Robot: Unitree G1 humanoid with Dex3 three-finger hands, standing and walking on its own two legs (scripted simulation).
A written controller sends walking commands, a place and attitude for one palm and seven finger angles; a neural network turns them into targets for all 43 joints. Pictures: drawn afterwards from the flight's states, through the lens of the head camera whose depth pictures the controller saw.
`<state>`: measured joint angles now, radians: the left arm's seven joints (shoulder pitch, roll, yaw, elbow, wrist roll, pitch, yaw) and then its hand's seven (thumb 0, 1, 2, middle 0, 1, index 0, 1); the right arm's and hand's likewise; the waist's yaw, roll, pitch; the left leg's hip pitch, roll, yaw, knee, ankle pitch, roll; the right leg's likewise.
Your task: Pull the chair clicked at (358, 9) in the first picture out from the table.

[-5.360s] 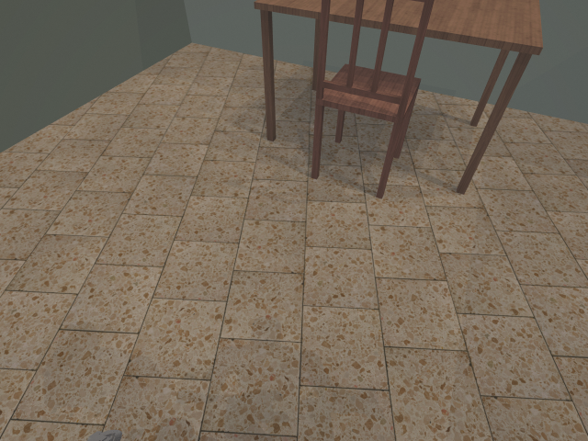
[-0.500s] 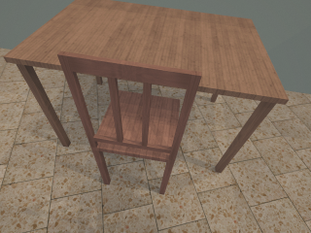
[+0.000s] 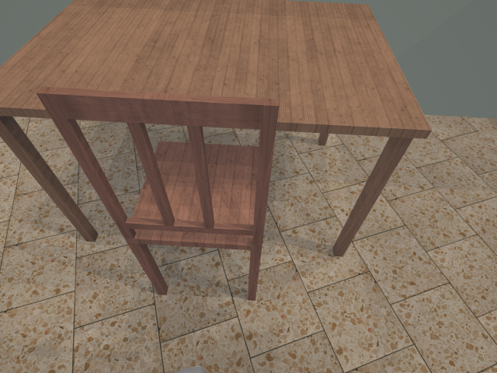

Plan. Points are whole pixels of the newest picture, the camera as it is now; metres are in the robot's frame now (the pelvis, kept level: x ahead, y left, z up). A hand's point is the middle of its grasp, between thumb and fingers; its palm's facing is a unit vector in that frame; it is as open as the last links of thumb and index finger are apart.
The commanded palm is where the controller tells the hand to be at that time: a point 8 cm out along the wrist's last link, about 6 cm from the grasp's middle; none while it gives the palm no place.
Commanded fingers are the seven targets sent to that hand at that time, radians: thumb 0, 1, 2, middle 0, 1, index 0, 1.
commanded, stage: come to a stop and stand still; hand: left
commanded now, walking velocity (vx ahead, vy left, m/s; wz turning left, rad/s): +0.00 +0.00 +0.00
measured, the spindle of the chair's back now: (155, 181) +0.49 +0.24 -0.04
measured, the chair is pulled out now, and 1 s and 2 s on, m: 0.00 0.00 0.00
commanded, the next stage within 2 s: look again from close up in 1.14 s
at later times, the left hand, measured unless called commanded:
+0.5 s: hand out of the picture +0.02 +0.15 -0.16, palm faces +0.03 -0.98 -0.20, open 7.4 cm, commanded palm none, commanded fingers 0.00 0.90 0.90 -0.20 -0.30 -0.20 -0.30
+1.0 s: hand out of the picture +0.04 +0.17 -0.16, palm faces +0.04 -0.98 -0.19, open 7.4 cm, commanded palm none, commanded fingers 0.00 0.90 0.90 -0.20 -0.30 -0.20 -0.30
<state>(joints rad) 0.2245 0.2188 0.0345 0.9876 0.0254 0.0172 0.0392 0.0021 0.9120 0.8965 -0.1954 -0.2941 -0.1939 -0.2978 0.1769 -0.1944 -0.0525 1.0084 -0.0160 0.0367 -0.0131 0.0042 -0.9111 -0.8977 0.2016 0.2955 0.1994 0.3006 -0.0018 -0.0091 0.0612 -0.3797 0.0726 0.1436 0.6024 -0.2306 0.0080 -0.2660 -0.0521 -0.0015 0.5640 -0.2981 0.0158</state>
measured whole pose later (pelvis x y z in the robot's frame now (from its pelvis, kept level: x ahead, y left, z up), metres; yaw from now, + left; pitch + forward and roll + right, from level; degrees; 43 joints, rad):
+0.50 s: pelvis +0.01 -0.02 +0.01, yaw +1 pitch -1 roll +0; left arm 0.32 0.16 0.00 1.03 0.01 0.00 0.02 0.01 0.91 0.90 -0.20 -0.29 -0.20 -0.30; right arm 0.33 -0.15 -0.01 1.06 -0.02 0.01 0.00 0.01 -0.91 -0.90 0.20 0.29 0.20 0.30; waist -0.02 0.01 0.02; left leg -0.32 0.04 0.03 0.52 -0.19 -0.02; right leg -0.22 -0.02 -0.03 0.55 -0.32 0.01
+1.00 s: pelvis +0.05 -0.01 +0.01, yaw +1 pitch -1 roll +0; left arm 0.30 0.17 -0.01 1.10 0.01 -0.02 0.03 0.00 0.91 0.90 -0.20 -0.29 -0.20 -0.30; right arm 0.21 -0.17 0.00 1.11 -0.01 -0.02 -0.02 0.01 -0.92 -0.90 0.20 0.29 0.20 0.30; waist 0.01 -0.02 0.02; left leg -0.23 0.02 0.05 0.46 -0.22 0.00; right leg -0.12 -0.04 -0.01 0.45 -0.32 0.03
